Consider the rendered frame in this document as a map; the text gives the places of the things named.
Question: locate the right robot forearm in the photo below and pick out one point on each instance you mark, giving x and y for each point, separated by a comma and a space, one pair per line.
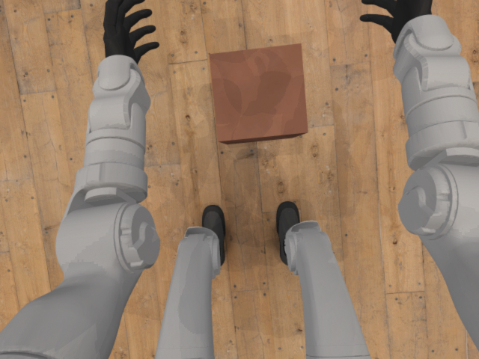
439, 102

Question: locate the robot right shin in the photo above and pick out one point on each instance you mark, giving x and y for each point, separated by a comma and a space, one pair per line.
304, 225

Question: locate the robot right upper arm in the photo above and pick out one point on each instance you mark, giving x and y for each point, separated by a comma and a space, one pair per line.
440, 204

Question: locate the carton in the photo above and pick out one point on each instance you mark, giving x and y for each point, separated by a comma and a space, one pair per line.
259, 94

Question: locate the left robot hand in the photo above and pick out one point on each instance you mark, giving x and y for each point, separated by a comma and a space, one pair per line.
117, 37

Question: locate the left robot forearm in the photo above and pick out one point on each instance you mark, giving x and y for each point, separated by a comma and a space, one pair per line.
113, 169

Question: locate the robot left upper arm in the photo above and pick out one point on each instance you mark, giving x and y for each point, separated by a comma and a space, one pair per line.
102, 252

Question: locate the right robot hand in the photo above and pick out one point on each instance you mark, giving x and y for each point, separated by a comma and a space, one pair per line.
401, 10

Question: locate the left robot thigh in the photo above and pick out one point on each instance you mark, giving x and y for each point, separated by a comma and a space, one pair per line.
187, 327

